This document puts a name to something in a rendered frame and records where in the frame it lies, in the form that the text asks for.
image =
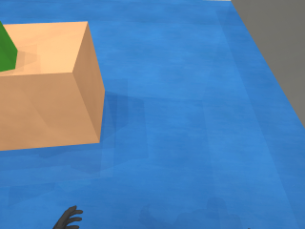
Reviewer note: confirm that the pedestal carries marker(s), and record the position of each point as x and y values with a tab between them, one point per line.
55	95

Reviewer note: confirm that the left robot hand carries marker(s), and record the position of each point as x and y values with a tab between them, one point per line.
65	219

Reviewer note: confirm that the carton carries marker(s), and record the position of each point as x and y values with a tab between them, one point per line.
8	51

